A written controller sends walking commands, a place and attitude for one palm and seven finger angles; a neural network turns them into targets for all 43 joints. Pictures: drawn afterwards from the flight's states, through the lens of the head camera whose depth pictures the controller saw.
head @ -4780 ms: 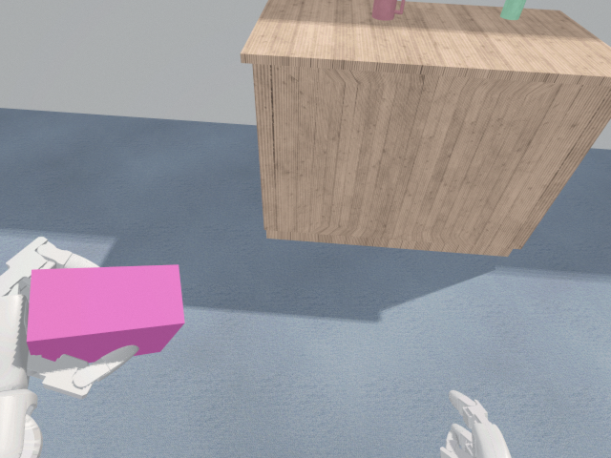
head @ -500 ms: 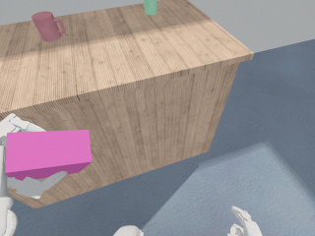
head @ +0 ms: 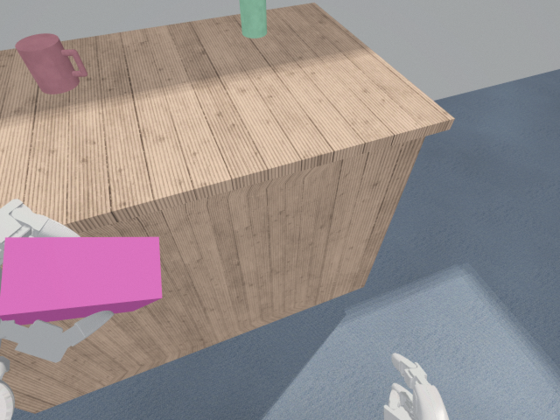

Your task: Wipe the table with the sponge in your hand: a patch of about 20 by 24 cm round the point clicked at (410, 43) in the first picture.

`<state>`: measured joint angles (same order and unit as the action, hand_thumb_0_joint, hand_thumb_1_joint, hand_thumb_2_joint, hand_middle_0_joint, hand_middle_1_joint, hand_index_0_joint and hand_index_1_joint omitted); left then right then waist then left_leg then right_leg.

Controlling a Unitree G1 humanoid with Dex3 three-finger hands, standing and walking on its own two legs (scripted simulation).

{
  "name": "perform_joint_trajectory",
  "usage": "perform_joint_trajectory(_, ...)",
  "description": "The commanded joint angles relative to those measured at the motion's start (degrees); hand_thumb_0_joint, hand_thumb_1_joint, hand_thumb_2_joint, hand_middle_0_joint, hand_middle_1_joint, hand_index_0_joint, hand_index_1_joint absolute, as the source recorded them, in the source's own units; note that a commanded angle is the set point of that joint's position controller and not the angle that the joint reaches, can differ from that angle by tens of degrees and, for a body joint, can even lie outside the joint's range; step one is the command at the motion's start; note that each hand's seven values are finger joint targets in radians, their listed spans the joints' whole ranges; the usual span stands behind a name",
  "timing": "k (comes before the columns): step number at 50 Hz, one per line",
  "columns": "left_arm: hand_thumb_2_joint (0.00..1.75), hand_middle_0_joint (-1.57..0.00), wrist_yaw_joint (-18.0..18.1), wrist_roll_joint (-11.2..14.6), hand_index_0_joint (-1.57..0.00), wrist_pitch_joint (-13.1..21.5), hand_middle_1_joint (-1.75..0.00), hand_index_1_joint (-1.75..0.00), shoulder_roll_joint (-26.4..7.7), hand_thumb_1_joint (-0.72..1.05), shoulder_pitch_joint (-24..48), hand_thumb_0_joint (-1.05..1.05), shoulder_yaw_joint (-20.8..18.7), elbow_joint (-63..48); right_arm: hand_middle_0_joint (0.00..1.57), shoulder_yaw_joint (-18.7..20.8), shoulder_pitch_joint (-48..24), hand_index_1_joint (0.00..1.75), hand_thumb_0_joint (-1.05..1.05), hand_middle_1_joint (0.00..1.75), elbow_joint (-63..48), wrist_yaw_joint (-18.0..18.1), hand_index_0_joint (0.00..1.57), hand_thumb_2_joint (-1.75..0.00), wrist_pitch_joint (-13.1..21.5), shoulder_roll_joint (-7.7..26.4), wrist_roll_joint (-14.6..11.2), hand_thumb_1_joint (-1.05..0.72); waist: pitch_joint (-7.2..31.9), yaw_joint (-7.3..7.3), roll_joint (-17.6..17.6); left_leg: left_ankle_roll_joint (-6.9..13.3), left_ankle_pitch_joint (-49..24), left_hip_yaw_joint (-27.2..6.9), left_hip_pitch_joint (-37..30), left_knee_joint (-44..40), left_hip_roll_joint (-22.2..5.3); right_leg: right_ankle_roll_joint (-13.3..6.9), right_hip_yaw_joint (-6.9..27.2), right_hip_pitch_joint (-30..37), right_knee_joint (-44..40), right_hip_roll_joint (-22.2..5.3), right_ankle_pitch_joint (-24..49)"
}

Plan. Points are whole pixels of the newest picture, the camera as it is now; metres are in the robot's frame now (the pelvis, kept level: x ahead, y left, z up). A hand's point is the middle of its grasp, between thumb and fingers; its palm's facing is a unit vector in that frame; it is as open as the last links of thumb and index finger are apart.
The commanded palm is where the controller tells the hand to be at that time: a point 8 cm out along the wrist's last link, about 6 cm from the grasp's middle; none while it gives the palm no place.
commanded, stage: take the last steps up to it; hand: left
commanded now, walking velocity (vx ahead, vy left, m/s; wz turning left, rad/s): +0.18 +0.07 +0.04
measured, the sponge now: (104, 280) +0.23 +0.20 +0.16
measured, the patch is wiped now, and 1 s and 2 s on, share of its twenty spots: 0.00 0.00 0.00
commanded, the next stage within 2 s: come to a stop and stand still in 0.26 s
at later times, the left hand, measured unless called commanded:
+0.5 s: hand (52, 231) +0.27 +0.27 +0.18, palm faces +0.44 -0.81 -0.40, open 10.3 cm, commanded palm +0.21 +0.30 +0.19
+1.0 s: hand (91, 256) +0.26 +0.23 +0.15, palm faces +0.31 -0.88 -0.36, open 10.3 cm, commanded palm +0.21 +0.27 +0.19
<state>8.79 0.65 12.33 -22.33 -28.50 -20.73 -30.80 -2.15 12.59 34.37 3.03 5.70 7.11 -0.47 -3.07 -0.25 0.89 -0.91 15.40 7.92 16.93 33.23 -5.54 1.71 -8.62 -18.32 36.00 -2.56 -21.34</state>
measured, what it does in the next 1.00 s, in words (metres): steps on the spot: left foot, then right foot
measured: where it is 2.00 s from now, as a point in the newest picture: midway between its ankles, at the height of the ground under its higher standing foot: outside the picture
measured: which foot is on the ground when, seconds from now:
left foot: down 0.00-0.02, up 0.04-0.34, down 0.36-1.00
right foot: down 0.00-0.36, up 0.38-0.62, down 0.64-1.00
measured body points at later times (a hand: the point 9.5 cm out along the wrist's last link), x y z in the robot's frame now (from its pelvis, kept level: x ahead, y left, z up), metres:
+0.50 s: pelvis +0.05 +0.02 +0.00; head +0.07 +0.03 +0.45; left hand +0.24 +0.31 +0.20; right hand +0.23 -0.21 -0.07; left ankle +0.10 +0.13 -0.73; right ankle +0.04 -0.10 -0.70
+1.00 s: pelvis +0.04 +0.00 +0.01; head +0.04 +0.03 +0.46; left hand +0.24 +0.28 +0.17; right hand +0.19 -0.26 -0.06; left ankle +0.10 +0.11 -0.73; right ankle +0.07 -0.10 -0.73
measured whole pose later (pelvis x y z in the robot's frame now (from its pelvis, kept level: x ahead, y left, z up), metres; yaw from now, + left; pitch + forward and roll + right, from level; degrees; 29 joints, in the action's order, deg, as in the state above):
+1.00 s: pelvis +0.04 +0.00 +0.01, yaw -2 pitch -3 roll -1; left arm 5.4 0.7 11.5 -21.1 -25.1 -17.3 -24.7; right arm 0.0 14.6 34.8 2.9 8.2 13.9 0.2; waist -3.5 -1.1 -2.7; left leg 0.7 10.1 1.3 15.1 28.2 -1.4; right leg -1.6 -3.8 -12.0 25.9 1.6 -11.6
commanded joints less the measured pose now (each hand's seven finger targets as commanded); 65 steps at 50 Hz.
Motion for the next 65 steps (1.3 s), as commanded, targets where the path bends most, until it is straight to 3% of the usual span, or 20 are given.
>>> perform_joint_trajectory(1, 1.3, -1.2, 1.6, 0.1, -1.2, 2.5, -1.6, -1.6, -10.6, 0.1, 6.8, 0.0, -8.1, -7.2, 0.2, 4.0, -4.5, 0.3, 0.0, 0.3, -7.6, 1.4, 0.2, -0.9, 0.9, 8.5, 0.1, -0.9, 8.5, 0.61, -11.6, 1.6, 13.0, 0.1, 13.6, 12.9, 1.1, -7.8, 25.0, 15.2, -18.2, -14.9, 3.9)
perform_joint_trajectory(2, 1.3, -1.2, 1.5, 1.3, -1.2, 2.1, -1.6, -1.6, -11.1, 0.1, 8.5, 0.0, -8.7, -6.6, 0.2, 4.2, -6.6, 0.3, 0.0, 0.3, -7.9, 1.0, 0.2, -0.9, 1.5, 9.5, 0.1, -0.9, 7.1, -1.04, -19.6, 0.3, 16.4, -2.7, 19.8, 25.0, 3.7, -11.4, 35.6, 16.0, -21.7, -21.4, 6.9)
perform_joint_trajectory(3, 1.3, -1.2, 1.4, 1.4, -1.2, 2.3, -1.6, -1.6, -10.4, 0.1, 8.3, 0.0, -7.9, -6.6, 0.2, 4.4, -6.6, 0.3, 0.0, 0.3, -7.0, 0.7, 0.2, -0.9, 1.7, 10.0, 0.1, -0.9, 6.7, -0.15, -17.2, -0.2, 13.1, -7.4, 21.7, 32.0, 2.6, -12.9, 35.8, 16.4, -21.3, -22.4, 12.3)
perform_joint_trajectory(5, 1.3, -1.2, 1.1, 0.9, -1.2, 3.5, -1.6, -1.6, -9.5, 0.1, 6.2, 0.0, -7.7, -7.4, 0.2, 3.2, -6.8, 0.3, 0.0, 0.3, -5.6, 0.5, 0.2, -0.9, 0.9, 9.0, 0.3, -0.9, 6.7, 0.19, -7.9, -1.1, 8.9, -8.3, 22.3, 34.8, 0.9, -12.0, 23.6, 17.5, -17.1, -19.6, 28.7)
perform_joint_trajectory(8, 1.3, -1.2, 1.4, 0.2, -1.2, 4.5, -1.6, -1.6, -9.2, 0.1, 4.1, 0.0, -7.6, -8.7, 0.2, 3.1, -7.3, 0.3, 0.0, 0.3, -6.2, 0.6, 0.2, -0.9, 0.1, 8.6, 0.7, -0.9, 9.1, 0.14, -8.1, -0.7, 6.8, -4.2, 14.4, 20.7, 1.4, -9.5, 11.9, 16.6, -13.5, -15.9, 42.6)
perform_joint_trajectory(13, 1.3, -1.2, 2.3, 0.7, -1.2, 4.1, -1.6, -1.6, -8.9, 0.1, 1.5, 0.0, -7.8, -12.8, 0.2, 4.1, -6.6, 0.3, 0.0, 0.3, -8.9, 0.6, 0.2, -0.9, 0.2, 8.8, 0.8, -0.9, 10.9, -1.17, -9.2, 0.2, 1.3, 1.3, 4.4, 1.7, 3.9, -8.8, 10.0, 16.1, -11.9, -14.0, 32.4)
perform_joint_trajectory(16, 1.3, -1.2, 2.7, 1.1, -1.2, 3.9, -1.6, -1.6, -9.2, 0.1, 3.4, 0.0, -7.9, -14.1, 0.2, 5.5, -4.6, 0.3, 0.0, 0.3, -9.3, 1.4, 0.2, -0.9, -0.2, 10.3, 0.3, -0.9, 10.7, 0.55, -2.6, 0.9, -7.0, 0.8, -8.1, -9.1, 2.6, -5.3, 8.0, 9.8, -4.9, -11.0, 22.1)
perform_joint_trajectory(18, 1.3, -1.2, 2.6, 1.2, -1.2, 4.4, -1.6, -1.6, -8.5, 0.1, 5.2, 0.0, -6.9, -14.5, 0.2, 6.0, -4.5, 0.3, 0.0, 0.3, -10.0, 1.3, 0.2, -0.9, -0.2, 12.3, -0.2, -0.9, 11.3, 0.31, 13.3, 7.9, -21.4, -17.5, -16.4, -11.2, -11.5, -1.0, 2.5, -4.2, 9.8, -1.5, -2.9)
perform_joint_trajectory(20, 1.3, -1.2, 1.8, 0.9, -1.2, 4.5, -1.6, -1.6, -10.2, 0.1, 5.5, 0.0, -7.8, -10.1, 0.2, 5.0, -5.1, 0.3, 0.0, 0.3, -8.9, 1.2, 0.2, -0.9, 0.1, 11.3, 0.9, -0.9, 7.8, 0.42, 15.3, 13.1, -16.7, -28.5, -9.5, -17.4, -18.9, -0.9, 7.2, -8.8, 22.1, -0.9, -14.0)
perform_joint_trajectory(24, 1.3, -1.2, 1.0, 1.1, -1.2, 3.2, -1.6, -1.6, -6.5, 0.1, 4.3, 0.0, -4.3, -14.3, 0.2, 5.0, -4.3, 0.3, 0.0, 0.3, -8.6, -0.3, 0.2, -0.9, 1.6, 11.4, 0.3, -0.9, 9.5, 0.28, 12.5, 8.2, -27.8, -12.4, -9.7, -12.2, -12.0, 0.1, 4.8, -2.8, 10.4, 0.3, -3.8)
perform_joint_trajectory(27, 1.3, -1.2, 0.9, 1.4, -1.2, 2.3, -1.6, -1.6, -6.4, 0.1, 3.9, 0.0, -4.0, -15.4, 0.2, 4.3, -4.2, 0.3, 0.0, 0.3, -9.0, -0.5, 0.2, -0.9, 2.8, 11.1, 0.4, -0.9, 8.9, 0.64, 14.1, 6.3, -21.6, -9.9, -5.8, -13.7, -10.9, 0.4, 2.9, 2.3, 3.3, 1.5, -1.6)
perform_joint_trajectory(31, 1.3, -1.2, 1.3, 1.2, -1.2, 1.8, -1.6, -1.6, -8.4, 0.1, 4.8, 0.0, -6.5, -11.8, 0.2, 3.6, -4.9, 0.3, 0.0, 0.3, -8.9, 0.1, 0.2, -0.9, 2.7, 10.6, 0.2, -0.9, 8.9, 0.11, 7.9, 3.4, -8.1, -6.9, -0.7, -9.7, -8.5, 0.3, 3.6, 11.7, -11.0, 0.6, 8.3)
perform_joint_trajectory(32, 1.3, -1.2, -0.5, -4.9, -1.2, 5.2, -1.6, -1.6, -49.4, 0.1, 59.9, 0.0, -35.8, -13.4, 0.2, 6.7, 0.4, 0.3, 0.0, 0.3, -6.0, 0.7, 0.2, -0.9, 5.5, 12.6, 4.6, -0.9, 2.0, -4.23, -7.7, 2.4, -6.2, -2.2, 10.9, 6.0, -4.0, -2.8, 18.3, 7.7, -17.7, -4.7, 21.2)
perform_joint_trajectory(33, 1.3, -1.2, -3.0, -0.3, -1.2, 1.6, -1.6, -1.6, -15.8, 0.1, 32.8, 0.0, -12.2, 14.2, 0.2, 3.3, -1.6, 0.3, 0.0, 0.3, -4.7, 0.3, 0.2, -0.9, 5.5, 5.6, 1.9, -0.9, 8.3, -0.72, -12.3, 0.8, 1.7, -5.0, 2.9, 7.4, 5.2, -8.7, 22.0, 4.7, -18.2, -9.8, 22.0)
perform_joint_trajectory(34, 1.3, -1.2, -3.8, 0.8, -1.2, 2.0, -1.6, -1.6, -10.8, 0.1, 23.0, 0.0, -9.3, 15.0, 0.2, 5.0, -1.0, 0.3, 0.0, 0.3, -8.3, 0.1, 0.2, -0.9, 6.5, 9.8, 0.4, -0.9, 6.1, -2.46, -10.6, 0.8, 0.5, -4.5, 1.1, 6.4, 4.7, -4.7, 25.7, 5.7, -20.3, -10.1, 27.9)
perform_joint_trajectory(36, 1.3, -1.2, -3.2, 2.7, -1.2, 3.2, -1.6, -1.6, -6.4, 0.1, 15.8, 0.0, -4.3, 4.6, 0.2, 4.0, -2.9, 0.3, 0.0, 0.3, -8.0, -1.4, 0.2, -0.9, 6.2, 9.4, -0.7, -0.9, 11.3, -2.12, -4.7, 1.9, -1.1, -5.7, -0.5, -2.5, 4.6, -4.5, 18.2, 15.7, -14.7, -10.6, 28.7)
perform_joint_trajectory(39, 1.3, -1.2, -2.7, 2.7, -1.2, 3.3, -1.6, -1.6, -7.2, 0.1, 10.1, 0.0, -3.2, -4.1, 0.2, 3.6, -5.6, 0.3, 0.0, 0.3, -8.8, -2.2, 0.2, -0.9, 6.0, 10.6, 0.0, -0.9, 10.7, -3.05, -7.2, 2.9, -4.8, -7.8, -5.8, -7.8, 4.1, -1.0, 14.9, 8.9, -17.1, -6.2, 9.0)
perform_joint_trajectory(44, 1.3, -1.2, -1.5, 1.4, -1.2, 3.1, -1.6, -1.6, -10.9, 0.1, 11.2, 0.0, -6.6, -7.6, 0.2, 3.0, -6.8, 0.3, 0.0, 0.3, -9.6, -0.5, 0.2, -0.9, 6.0, 10.9, 0.8, -0.9, 4.2, -1.75, -1.9, 2.8, 4.7, -8.7, -4.1, -8.0, 3.9, -3.0, 15.6, -0.1, -23.1, -3.9, -12.0)
perform_joint_trajectory(51, 1.3, -1.2, -1.2, 1.1, -1.2, 4.5, -1.6, -1.6, -10.5, 0.1, 15.0, 0.0, -7.2, -9.3, 0.2, 3.6, -6.2, 0.3, 0.0, 0.3, -10.1, 0.2, 0.2, -0.9, 6.5, 11.7, 0.9, -0.9, 4.5, -1.23, 6.6, 2.9, 6.9, -11.1, -2.5, -14.3, 2.6, -2.8, 12.3, 6.2, -19.7, 0.8, -3.6)
perform_joint_trajectory(65, 1.3, -1.2, -1.9, 1.3, -1.2, 2.7, -1.6, -1.6, -7.8, 0.1, 12.6, 0.0, -4.6, -7.0, 0.2, 2.8, -5.6, 0.3, 0.0, 0.3, -9.6, -0.9, 0.2, -0.9, 5.9, 11.4, 1.5, -0.9, 9.8, -1.64, 2.6, 1.3, -8.7, -11.0, -6.1, -14.6, 3.0, -2.0, 8.8, 12.2, -17.5, 2.3, 16.0)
